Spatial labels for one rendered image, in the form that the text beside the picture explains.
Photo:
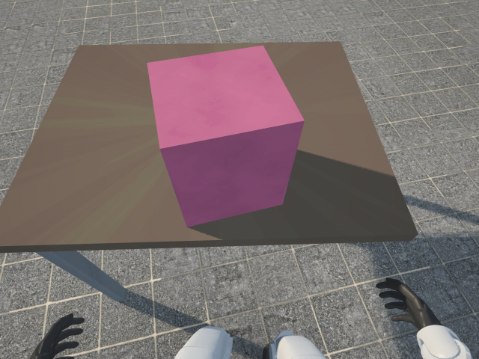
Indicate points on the robot right hand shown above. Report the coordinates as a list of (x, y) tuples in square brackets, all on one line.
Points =
[(420, 315)]

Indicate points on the robot right forearm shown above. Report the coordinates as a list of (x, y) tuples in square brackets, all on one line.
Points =
[(440, 342)]

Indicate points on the left robot thigh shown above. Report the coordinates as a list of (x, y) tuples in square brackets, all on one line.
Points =
[(207, 343)]

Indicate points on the table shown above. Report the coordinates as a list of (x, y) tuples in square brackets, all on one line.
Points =
[(94, 178)]

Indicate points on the robot left hand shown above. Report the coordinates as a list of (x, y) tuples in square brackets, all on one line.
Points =
[(49, 346)]

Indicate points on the robot right shin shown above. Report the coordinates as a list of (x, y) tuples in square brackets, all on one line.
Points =
[(284, 333)]

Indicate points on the carton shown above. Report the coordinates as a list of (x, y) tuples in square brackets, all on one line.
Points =
[(228, 131)]

